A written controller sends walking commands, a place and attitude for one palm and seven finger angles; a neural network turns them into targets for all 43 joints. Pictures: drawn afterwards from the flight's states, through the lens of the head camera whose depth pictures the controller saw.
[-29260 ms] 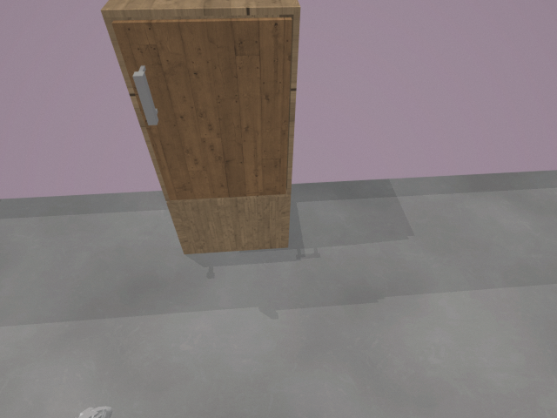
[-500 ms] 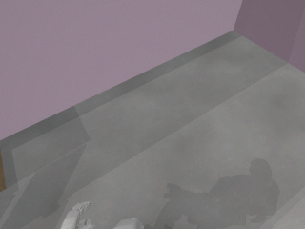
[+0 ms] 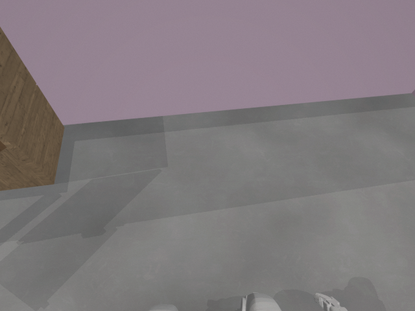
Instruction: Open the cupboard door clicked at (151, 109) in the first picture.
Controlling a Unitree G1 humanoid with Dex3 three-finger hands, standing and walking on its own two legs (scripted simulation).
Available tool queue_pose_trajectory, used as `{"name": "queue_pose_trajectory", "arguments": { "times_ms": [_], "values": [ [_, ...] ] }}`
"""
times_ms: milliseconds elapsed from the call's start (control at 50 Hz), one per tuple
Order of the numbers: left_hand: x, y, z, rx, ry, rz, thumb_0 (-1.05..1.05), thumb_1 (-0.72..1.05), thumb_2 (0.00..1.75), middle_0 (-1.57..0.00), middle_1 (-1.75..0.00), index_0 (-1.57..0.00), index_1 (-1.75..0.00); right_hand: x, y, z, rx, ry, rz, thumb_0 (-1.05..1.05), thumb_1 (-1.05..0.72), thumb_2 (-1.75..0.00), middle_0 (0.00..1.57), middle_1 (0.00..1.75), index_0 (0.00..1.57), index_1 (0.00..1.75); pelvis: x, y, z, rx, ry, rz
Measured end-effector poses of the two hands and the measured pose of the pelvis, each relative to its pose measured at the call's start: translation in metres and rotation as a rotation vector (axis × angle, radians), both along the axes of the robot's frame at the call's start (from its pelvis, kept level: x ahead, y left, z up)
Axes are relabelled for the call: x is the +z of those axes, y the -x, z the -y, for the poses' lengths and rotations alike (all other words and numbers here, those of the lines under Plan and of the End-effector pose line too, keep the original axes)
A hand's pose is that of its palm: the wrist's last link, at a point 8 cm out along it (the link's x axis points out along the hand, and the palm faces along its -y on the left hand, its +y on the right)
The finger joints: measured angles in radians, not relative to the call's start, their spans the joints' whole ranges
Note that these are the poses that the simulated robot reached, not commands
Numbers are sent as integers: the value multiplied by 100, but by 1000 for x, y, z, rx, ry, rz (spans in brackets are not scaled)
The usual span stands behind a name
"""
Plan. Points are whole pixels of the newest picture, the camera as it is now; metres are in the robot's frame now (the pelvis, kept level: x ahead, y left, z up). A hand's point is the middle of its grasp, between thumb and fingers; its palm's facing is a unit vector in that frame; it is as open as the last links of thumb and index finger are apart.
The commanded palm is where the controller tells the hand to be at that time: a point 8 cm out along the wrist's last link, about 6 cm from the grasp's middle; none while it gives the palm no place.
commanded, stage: turn to face it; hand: left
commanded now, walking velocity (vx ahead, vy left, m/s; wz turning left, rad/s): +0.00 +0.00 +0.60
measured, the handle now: out of the picture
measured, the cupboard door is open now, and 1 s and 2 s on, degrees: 43 43 43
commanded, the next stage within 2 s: take the last steps up to it in 1.38 s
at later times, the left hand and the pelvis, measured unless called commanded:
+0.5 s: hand out of the picture +0.05 +0.14 -0.15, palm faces +0.33 -0.91 -0.24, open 7.3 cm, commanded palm none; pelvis +0.02 -0.06 +0.01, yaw +20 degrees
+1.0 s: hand out of the picture -0.01 +0.19 -0.15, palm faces +0.60 -0.76 -0.25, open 7.4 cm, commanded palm none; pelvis +0.03 -0.04 +0.01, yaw +36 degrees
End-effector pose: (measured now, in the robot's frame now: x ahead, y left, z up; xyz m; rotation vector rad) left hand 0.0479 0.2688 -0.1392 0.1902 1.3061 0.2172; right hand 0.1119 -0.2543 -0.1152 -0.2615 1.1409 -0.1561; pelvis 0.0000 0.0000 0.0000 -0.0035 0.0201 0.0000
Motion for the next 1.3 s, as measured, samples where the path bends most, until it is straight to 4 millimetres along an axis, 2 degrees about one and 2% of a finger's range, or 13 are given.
{"name": "queue_pose_trajectory", "arguments": {
  "times_ms": [140, 240, 300, 400, 500, 580, 680, 760, 880, 1020, 1140, 1220, 1300],
  "values": [
    [16, -25, 17, 30, 1, 108, 1, 91, 90, -20, -29, -20, -30, -4, 7, 4, 34, -28, -69, 1, -90, -90, 21, 30, 20, 30, 7, -6, 14, 76, 11, -3],
    [21, -40, 42, 52, -16, 180, 1, 91, 90, -20, -29, -20, -30, -22, 9, 23, 48, -57, -119, 1, -90, -90, 21, 30, 20, 30, 0, -11, 37, 143, -3, -7],
    [24, -35, 58, 73, -36, 207, 1, 90, 90, -20, -29, -20, -30, -33, 2, 36, 65, -68, -141, 1, -90, -90, 21, 30, 20, 30, -5, -12, 49, 187, -10, 1],
    [29, -9, 78, 149, -22, 166, 1, 90, 90, -20, -30, -20, -30, -28, -17, 43, 119, -70, -162, 1, -90, -90, 20, 30, 20, 30, 4, -18, 58, 263, -29, 11],
    [25, 23, 85, 259, -7, 134, 0, 91, 90, -20, -30, -20, -30, -20, -45, 32, 214, -60, -167, 1, -91, -90, 20, 30, 20, 30, 8, -23, 60, 345, -42, 7],
    [15, 58, 78, 346, -2, 97, 0, 91, 90, -20, -30, -20, -30, -17, -77, 8, 318, -45, -144, 1, -91, -90, 20, 30, 20, 30, 5, -23, 54, 406, -37, 7],
    [-10, 111, 62, 456, 19, 22, 0, 91, 90, -20, -30, -20, -30, -15, -120, -37, 445, -24, -34, 1, -90, -90, 20, 30, 20, 30, -11, -20, 35, 473, -18, 2],
    [-11, 132, 49, 515, 11, -35, 1, 91, 90, -20, -29, -20, -30, -5, -133, -60, 505, -11, 21, 1, -90, -90, 20, 30, 20, 30, -8, -18, 29, 510, -7, 3],
    [8, 120, 37, 555, -12, 48, 1, 91, 90, -20, -29, -20, -30, 3, -127, -67, 555, -1, -19, 0, -90, -90, 21, 30, 20, 30, 5, -20, 27, 565, 5, 4],
    [20, 90, 44, 576, -42, 138, 1, 91, 90, -20, -29, -20, -30, -8, -120, -53, 576, -14, -104, 1, -90, -90, 21, 30, 20, 30, 7, -31, 41, 640, 8, 3],
    [23, 72, 69, 607, -92, 195, 1, 90, 90, -20, -29, -20, -30, -34, -135, -31, 594, -29, -165, 1, -90, -90, 21, 30, 20, 30, -5, -48, 63, 717, -8, -2],
    [28, 82, 97, 665, -77, 170, 1, 90, 90, -20, -30, -20, -30, -32, -150, -29, 632, -19, -189, 1, -90, -90, 20, 30, 20, 30, 1, -53, 69, 773, -25, 11],
    [25, 99, 123, 731, -37, 128, 1, 90, 90, -20, -30, -20, -30, -24, -165, -39, 682, -15, -188, 1, -90, -90, 20, 30, 20, 30, 7, -58, 70, 825, -37, 6]
  ]
}}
